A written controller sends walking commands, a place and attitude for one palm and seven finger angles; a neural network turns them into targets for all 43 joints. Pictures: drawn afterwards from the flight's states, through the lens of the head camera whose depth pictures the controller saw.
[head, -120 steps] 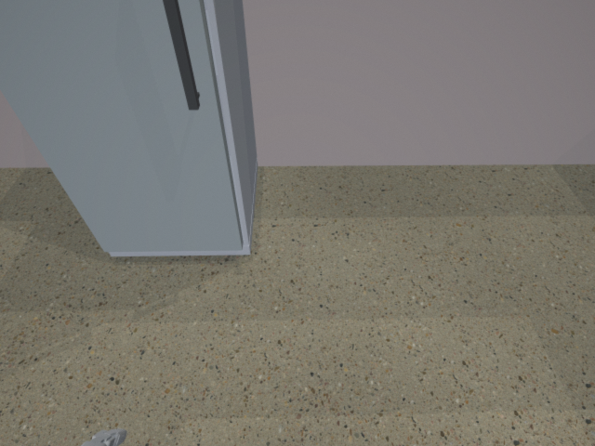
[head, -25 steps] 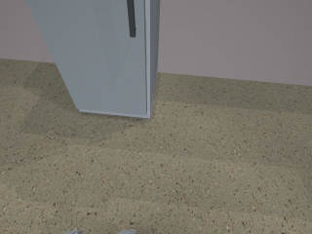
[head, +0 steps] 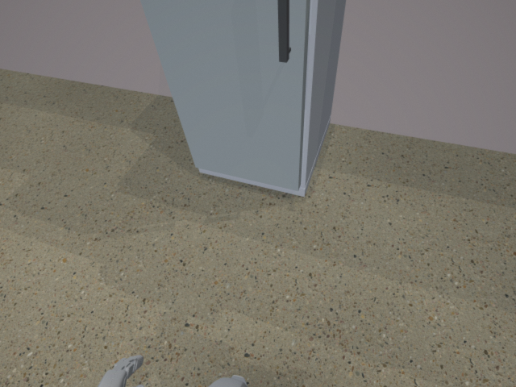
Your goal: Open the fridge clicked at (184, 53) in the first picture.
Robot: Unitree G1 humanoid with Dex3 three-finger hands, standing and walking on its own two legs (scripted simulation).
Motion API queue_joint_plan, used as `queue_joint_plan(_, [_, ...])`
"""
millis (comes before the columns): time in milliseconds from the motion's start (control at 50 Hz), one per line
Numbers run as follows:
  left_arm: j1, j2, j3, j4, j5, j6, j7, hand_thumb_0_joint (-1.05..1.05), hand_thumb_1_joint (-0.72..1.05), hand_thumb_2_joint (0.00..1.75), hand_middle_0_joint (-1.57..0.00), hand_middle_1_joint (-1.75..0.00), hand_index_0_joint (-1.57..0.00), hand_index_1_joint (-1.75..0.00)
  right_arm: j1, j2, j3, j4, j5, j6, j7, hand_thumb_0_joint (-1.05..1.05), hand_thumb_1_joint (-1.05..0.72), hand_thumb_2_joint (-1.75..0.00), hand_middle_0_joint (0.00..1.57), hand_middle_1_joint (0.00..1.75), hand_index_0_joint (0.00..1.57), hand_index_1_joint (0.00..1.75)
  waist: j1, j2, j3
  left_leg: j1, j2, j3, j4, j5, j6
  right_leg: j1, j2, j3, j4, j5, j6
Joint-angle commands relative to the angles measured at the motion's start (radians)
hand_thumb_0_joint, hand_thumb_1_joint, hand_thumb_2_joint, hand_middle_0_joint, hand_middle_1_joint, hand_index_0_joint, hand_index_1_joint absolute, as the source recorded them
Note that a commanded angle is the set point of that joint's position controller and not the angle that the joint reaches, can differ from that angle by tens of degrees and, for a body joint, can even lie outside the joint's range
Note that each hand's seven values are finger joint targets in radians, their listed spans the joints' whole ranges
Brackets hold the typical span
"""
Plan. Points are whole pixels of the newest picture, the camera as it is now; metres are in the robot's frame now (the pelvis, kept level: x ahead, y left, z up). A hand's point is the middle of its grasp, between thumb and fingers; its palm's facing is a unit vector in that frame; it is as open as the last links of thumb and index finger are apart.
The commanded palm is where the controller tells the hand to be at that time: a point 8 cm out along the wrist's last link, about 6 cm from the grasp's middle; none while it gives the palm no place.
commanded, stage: walk to a spot facing it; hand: right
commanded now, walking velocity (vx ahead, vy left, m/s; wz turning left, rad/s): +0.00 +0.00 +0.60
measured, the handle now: out of the picture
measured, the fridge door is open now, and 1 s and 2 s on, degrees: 0 0 0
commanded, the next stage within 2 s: turn to face it in 1.66 s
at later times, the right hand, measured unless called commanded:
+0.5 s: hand (344, 385) +0.16 -0.12 -0.16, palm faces -0.37 +0.90 -0.24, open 7.3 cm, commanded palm none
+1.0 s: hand (349, 362) +0.20 -0.14 -0.18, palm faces -0.52 +0.83 -0.17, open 7.4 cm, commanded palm none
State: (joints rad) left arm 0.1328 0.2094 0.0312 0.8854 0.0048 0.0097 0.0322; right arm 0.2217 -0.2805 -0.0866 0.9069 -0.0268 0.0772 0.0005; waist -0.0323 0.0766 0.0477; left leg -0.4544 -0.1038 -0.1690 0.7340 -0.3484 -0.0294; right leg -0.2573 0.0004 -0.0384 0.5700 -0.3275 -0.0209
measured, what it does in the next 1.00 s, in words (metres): steps on the spot, turning left: left foot, then right foot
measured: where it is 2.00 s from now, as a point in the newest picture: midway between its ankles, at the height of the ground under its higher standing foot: (192, 352)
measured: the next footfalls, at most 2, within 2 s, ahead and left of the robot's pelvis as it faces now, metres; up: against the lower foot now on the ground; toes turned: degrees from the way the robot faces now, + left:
left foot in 0.48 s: -0.04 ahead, +0.14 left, +0.00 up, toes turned +25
right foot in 0.88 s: +0.16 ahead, -0.04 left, +0.00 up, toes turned +27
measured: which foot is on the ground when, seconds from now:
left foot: up 0.00-0.46, down 0.48-0.88, up 0.90-1.00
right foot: down 0.00-0.48, up 0.50-0.86, down 0.88-1.00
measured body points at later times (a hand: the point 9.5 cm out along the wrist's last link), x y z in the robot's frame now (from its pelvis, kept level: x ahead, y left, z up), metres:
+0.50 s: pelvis -0.03 +0.02 -0.01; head +0.00 +0.04 +0.44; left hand -0.14 +0.25 -0.16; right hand +0.18 -0.17 -0.14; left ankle -0.07 +0.12 -0.74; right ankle -0.01 -0.10 -0.72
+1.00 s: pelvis +0.08 +0.02 +0.01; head +0.10 +0.00 +0.45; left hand +0.01 +0.28 -0.11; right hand +0.22 -0.18 -0.16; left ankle -0.05 +0.11 -0.65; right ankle +0.12 -0.05 -0.73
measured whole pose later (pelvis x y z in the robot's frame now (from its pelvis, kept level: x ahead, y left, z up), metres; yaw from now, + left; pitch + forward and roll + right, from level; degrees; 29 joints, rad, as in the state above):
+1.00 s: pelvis +0.08 +0.02 +0.01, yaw +37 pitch -1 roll +2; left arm 0.23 0.18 0.02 0.89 0.03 -0.06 0.01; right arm 0.33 -0.25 -0.09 1.01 -0.03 0.05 0.04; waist -0.03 0.04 0.02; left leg -0.42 -0.02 -0.01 1.10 -0.37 0.00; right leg -0.23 -0.08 -0.16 0.55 -0.31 -0.03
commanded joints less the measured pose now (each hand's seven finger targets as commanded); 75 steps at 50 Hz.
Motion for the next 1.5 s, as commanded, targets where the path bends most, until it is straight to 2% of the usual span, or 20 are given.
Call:
queue_joint_plan(0, [-0.016, 0.168, 0.036, -0.085, 0.019, -0.028, 0.015, 0.00, 0.90, 0.90, -0.20, -0.30, -0.20, -0.30, -0.007, -0.094, -0.039, -0.082, -0.009, -0.026, 0.024, 0.00, -0.90, -0.90, 0.20, 0.30, 0.20, 0.30, -0.005, -0.207, -0.004, -0.157, 0.076, 0.078, 0.499, -0.067, -0.035, 0.034, -0.332, 0.218, -0.290, 0.284, -0.108])
queue_joint_plan(360, [0.168, 0.203, 0.076, 0.021, 0.025, -0.022, -0.005, 0.00, 0.90, 0.90, -0.20, -0.30, -0.20, -0.30, -0.136, -0.008, -0.006, -0.114, 0.006, -0.022, 0.035, 0.00, -0.90, -0.90, 0.20, 0.30, 0.20, 0.30, 0.073, -0.282, -0.050, 0.050, 0.149, 0.245, 0.029, -0.081, -0.010, 0.156, -0.396, -0.065, -0.185, 0.416, -0.106])
queue_joint_plan(420, [0.184, 0.191, 0.073, 0.026, 0.016, -0.015, -0.016, 0.00, 0.90, 0.90, -0.20, -0.30, -0.20, -0.30, -0.028, -0.059, -0.016, -0.083, 0.003, -0.047, 0.021, 0.00, -0.90, -0.90, 0.20, 0.30, 0.20, 0.30, 0.015, -0.160, -0.123, 0.351, 0.155, 0.237, -0.300, 0.159, 0.035, 0.025, -0.355, -0.174, 0.073, 0.357, 0.008])
queue_joint_plan(440, [0.193, 0.124, 0.055, -0.006, 0.009, -0.009, -0.025, 0.00, 0.90, 0.90, -0.20, -0.30, -0.20, -0.30, 0.057, -0.172, -0.034, -0.060, -0.005, -0.064, 0.008, 0.00, -0.90, -0.90, 0.20, 0.30, 0.20, 0.30, -0.022, 0.132, -0.174, 0.557, 0.383, -0.063, -0.393, 0.293, 0.121, -0.225, -0.243, -0.236, 0.309, -0.047, 0.076])
queue_joint_plan(460, [0.124, 0.098, 0.040, -0.056, 0.018, 0.003, -0.023, 0.00, 0.90, 0.90, -0.20, -0.30, -0.20, -0.30, 0.103, -0.237, -0.045, -0.049, 0.011, -0.060, -0.004, 0.00, -0.90, -0.90, 0.20, 0.30, 0.20, 0.30, -0.050, 0.225, -0.162, 0.533, 0.524, -0.267, -0.417, 0.458, 0.214, -0.404, -0.143, -0.125, 0.506, -0.333, 0.103])
queue_joint_plan(500, [0.024, 0.119, 0.045, -0.076, 0.015, 0.015, -0.021, 0.00, 0.90, 0.90, -0.20, -0.30, -0.20, -0.30, 0.056, -0.204, -0.050, -0.059, 0.012, -0.052, -0.015, 0.00, -0.90, -0.90, 0.20, 0.30, 0.20, 0.30, -0.053, 0.166, -0.080, 0.413, 0.453, -0.289, -0.505, -0.066, 0.242, -0.465, -0.156, -0.001, 0.606, -0.235, 0.088])
queue_joint_plan(580, [0.089, 0.120, 0.054, -0.027, 0.030, 0.003, -0.043, 0.00, 0.90, 0.90, -0.20, -0.30, -0.20, -0.30, -0.039, -0.129, -0.021, -0.068, 0.005, -0.084, -0.005, 0.00, -0.90, -0.90, 0.20, 0.30, 0.20, 0.30, 0.028, 0.051, -0.013, 0.258, 0.324, -0.103, -0.510, -0.067, 0.185, -0.336, -0.148, -0.024, 0.500, -0.022, 0.105])
queue_joint_plan(720, [0.003, 0.101, 0.052, -0.077, 0.022, -0.026, -0.050, 0.00, 0.90, 0.90, -0.20, -0.30, -0.20, -0.30, 0.059, -0.145, -0.024, -0.027, 0.001, -0.106, 0.006, 0.00, -0.90, -0.90, 0.20, 0.30, 0.20, 0.30, -0.005, 0.073, 0.000, 0.270, 0.308, -0.180, -0.509, -0.059, 0.210, -0.290, -0.096, -0.026, 0.267, -0.012, 0.103])
queue_joint_plan(820, [0.136, 0.108, 0.050, -0.052, 0.012, -0.053, -0.033, 0.00, 0.90, 0.90, -0.20, -0.30, -0.20, -0.30, -0.003, -0.136, -0.033, -0.038, 0.004, -0.096, 0.009, 0.00, -0.90, -0.90, 0.20, 0.30, 0.20, 0.30, 0.072, 0.057, -0.026, 0.087, 0.235, -0.160, -0.366, -0.039, 0.159, 0.103, -0.038, -0.063, -0.062, 0.056, 0.083])
queue_joint_plan(840, [0.237, 0.155, 0.059, -0.019, 0.012, -0.062, -0.017, 0.00, 0.90, 0.90, -0.20, -0.30, -0.20, -0.30, -0.012, -0.085, -0.023, -0.047, 0.006, -0.094, 0.012, 0.00, -0.90, -0.90, 0.20, 0.30, 0.20, 0.30, 0.117, -0.078, -0.061, -0.030, 0.166, -0.104, -0.211, -0.038, 0.121, 0.301, -0.095, -0.009, -0.160, 0.005, 0.073])
queue_joint_plan(860, [0.348, 0.271, 0.083, 0.009, 0.031, -0.067, -0.009, 0.00, 0.90, 0.90, -0.20, -0.30, -0.20, -0.30, 0.007, -0.004, -0.010, -0.068, 0.018, -0.089, 0.026, 0.00, -0.90, -0.90, 0.20, 0.30, 0.20, 0.30, 0.158, -0.398, -0.125, -0.224, 0.024, 0.053, 0.123, -0.183, 0.063, 0.451, -0.383, 0.340, -0.294, -0.255, -0.001])
queue_joint_plan(900, [0.320, 0.245, 0.068, 0.007, 0.028, -0.065, -0.007, 0.00, 0.90, 0.90, -0.20, -0.30, -0.20, -0.30, -0.066, -0.039, -0.019, -0.079, -0.001, -0.095, 0.032, 0.00, -0.90, -0.90, 0.20, 0.30, 0.20, 0.30, 0.145, -0.333, -0.015, -0.291, 0.102, 0.102, 0.438, -0.161, 0.036, 0.235, -0.523, 0.530, -0.461, -0.476, -0.070])
queue_joint_plan(960, [0.175, 0.131, 0.032, -0.007, 0.021, -0.082, -0.003, 0.00, 0.90, 0.90, -0.20, -0.30, -0.20, -0.30, 0.001, -0.008, -0.026, -0.025, -0.010, -0.077, 0.058, 0.00, -0.90, -0.90, 0.20, 0.30, 0.20, 0.30, 0.038, -0.212, 0.097, -0.236, 0.173, 0.143, 0.502, 0.073, 0.016, 0.091, -0.369, 0.165, -0.436, -0.149, 0.001])
queue_joint_plan(1020, [0.231, 0.088, 0.026, 0.029, 0.013, -0.099, 0.004, 0.00, 0.90, 0.90, -0.20, -0.30, -0.20, -0.30, 0.043, 0.025, -0.022, 0.002, -0.010, -0.062, 0.055, 0.00, -0.90, -0.90, 0.20, 0.30, 0.20, 0.30, 0.026, -0.225, 0.032, -0.225, 0.168, 0.159, 0.519, 0.163, 0.000, 0.159, -0.309, -0.019, -0.373, 0.203, 0.032])
queue_joint_plan(1260, [0.394, 0.079, 0.034, 0.153, 0.027, -0.090, 0.003, 0.00, 0.90, 0.90, -0.20, -0.30, -0.20, -0.30, -0.275, 0.079, 0.009, -0.078, -0.004, -0.072, 0.064, 0.00, -0.90, -0.90, 0.20, 0.30, 0.20, 0.30, 0.095, -0.208, 0.120, -0.251, 0.166, 0.319, 0.031, 0.154, 0.037, 0.348, -0.354, -0.218, -0.308, 0.595, -0.066])
queue_joint_plan(1340, [0.329, 0.154, 0.053, 0.133, 0.018, -0.086, -0.003, 0.00, 0.90, 0.90, -0.20, -0.30, -0.20, -0.30, -0.028, 0.020, -0.012, -0.011, -0.008, -0.096, 0.050, 0.00, -0.90, -0.90, 0.20, 0.30, 0.20, 0.30, -0.036, -0.241, -0.066, 0.141, 0.051, 0.387, -0.099, 0.094, 0.119, 0.341, -0.348, -0.307, 0.074, 1.093, -0.025])
queue_joint_plan(1360, [0.306, 0.156, 0.050, 0.114, 0.009, -0.084, -0.011, 0.00, 0.90, 0.90, -0.20, -0.30, -0.20, -0.30, 0.127, -0.043, -0.029, 0.034, -0.011, -0.110, 0.043, 0.00, -0.90, -0.90, 0.20, 0.30, 0.20, 0.30, -0.111, -0.198, -0.168, 0.439, 0.062, 0.364, -0.188, 0.181, 0.140, 0.192, -0.327, -0.312, 0.311, 0.956, 0.016])
queue_joint_plan(1400, [0.283, 0.043, 0.031, 0.041, -0.011, -0.084, -0.018, 0.00, 0.90, 0.90, -0.20, -0.30, -0.20, -0.30, 0.285, -0.238, -0.059, 0.072, 0.018, -0.118, 0.015, 0.00, -0.90, -0.90, 0.20, 0.30, 0.20, 0.30, -0.131, 0.111, -0.358, 0.858, 0.532, -0.408, -0.307, 0.445, 0.337, -0.402, -0.094, -0.147, 0.928, -0.299, 0.084])
queue_joint_plan(1420, [0.239, 0.074, 0.036, 0.022, -0.004, -0.087, -0.016, 0.00, 0.90, 0.90, -0.20, -0.30, -0.20, -0.30, 0.223, -0.238, -0.062, 0.043, 0.024, -0.113, 0.006, 0.00, -0.90, -0.90, 0.20, 0.30, 0.20, 0.30, -0.113, 0.070, -0.322, 0.735, 0.528, -0.365, -0.372, 0.356, 0.321, -0.427, -0.138, 0.006, 0.949, -0.183, 0.063])
queue_joint_plan(1480, [0.184, 0.058, 0.039, 0.048, 0.019, -0.060, -0.017, 0.00, 0.90, 0.90, -0.20, -0.30, -0.20, -0.30, 0.018, -0.099, -0.020, 0.000, 0.019, -0.127, -0.003, 0.00, -0.90, -0.90, 0.20, 0.30, 0.20, 0.30, 0.009, -0.130, -0.059, 0.288, 0.407, -0.147, -0.442, 0.295, 0.250, -0.343, -0.216, 0.028, 0.811, -0.001, 0.071])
